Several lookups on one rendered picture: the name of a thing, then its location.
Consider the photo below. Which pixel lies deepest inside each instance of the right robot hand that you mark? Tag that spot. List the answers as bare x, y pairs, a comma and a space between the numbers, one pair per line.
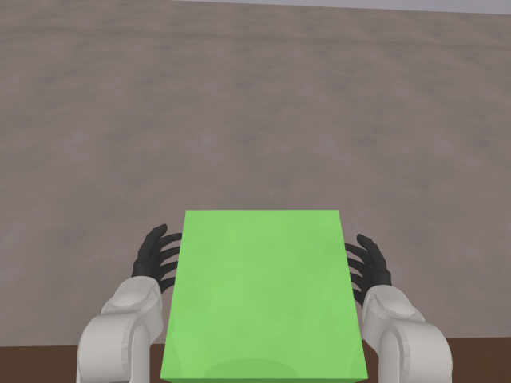
374, 270

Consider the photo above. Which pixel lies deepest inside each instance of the carton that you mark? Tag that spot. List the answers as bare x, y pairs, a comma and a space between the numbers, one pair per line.
263, 296

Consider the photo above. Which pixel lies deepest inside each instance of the robot left forearm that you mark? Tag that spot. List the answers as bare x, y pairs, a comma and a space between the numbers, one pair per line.
115, 345

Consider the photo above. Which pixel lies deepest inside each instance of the left robot hand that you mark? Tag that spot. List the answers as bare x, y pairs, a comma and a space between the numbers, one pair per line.
150, 257

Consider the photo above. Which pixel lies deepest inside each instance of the robot right forearm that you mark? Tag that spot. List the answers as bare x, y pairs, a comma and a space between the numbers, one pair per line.
409, 349

